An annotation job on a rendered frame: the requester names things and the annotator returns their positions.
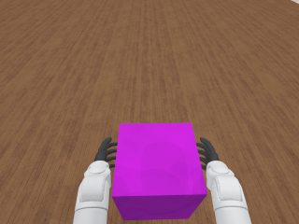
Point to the left robot forearm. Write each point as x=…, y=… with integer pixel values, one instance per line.
x=93, y=195

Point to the carton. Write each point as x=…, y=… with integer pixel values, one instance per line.
x=158, y=173

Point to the left robot hand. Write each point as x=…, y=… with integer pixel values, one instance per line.
x=102, y=153

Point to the right robot hand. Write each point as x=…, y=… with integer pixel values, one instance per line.
x=209, y=152

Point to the right robot forearm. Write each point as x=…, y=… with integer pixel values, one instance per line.
x=228, y=199

